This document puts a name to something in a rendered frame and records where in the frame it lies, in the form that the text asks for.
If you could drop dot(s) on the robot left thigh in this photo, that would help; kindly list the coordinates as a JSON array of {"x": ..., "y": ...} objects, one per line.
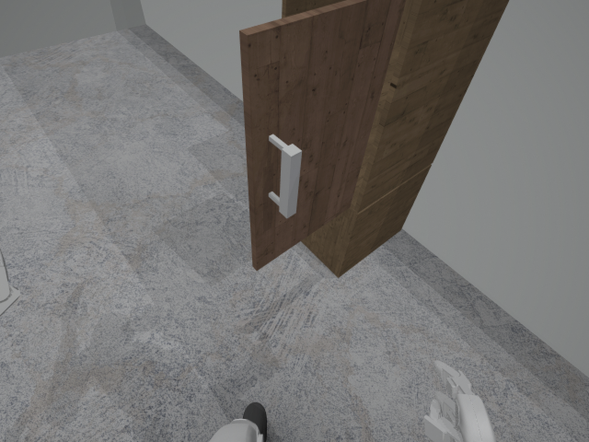
[{"x": 237, "y": 433}]

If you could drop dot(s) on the robot right hand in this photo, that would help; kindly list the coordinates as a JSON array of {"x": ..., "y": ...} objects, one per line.
[{"x": 467, "y": 418}]

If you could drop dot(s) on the left robot shin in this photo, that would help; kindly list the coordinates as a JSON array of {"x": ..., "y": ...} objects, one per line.
[{"x": 244, "y": 421}]

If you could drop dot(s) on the handle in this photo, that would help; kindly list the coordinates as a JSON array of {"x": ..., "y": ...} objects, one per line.
[{"x": 290, "y": 173}]

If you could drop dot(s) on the robot left hand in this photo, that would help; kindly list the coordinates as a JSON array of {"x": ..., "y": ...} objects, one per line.
[{"x": 8, "y": 294}]

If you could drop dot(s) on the cupboard door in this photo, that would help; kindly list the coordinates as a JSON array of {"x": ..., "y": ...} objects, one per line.
[{"x": 314, "y": 80}]

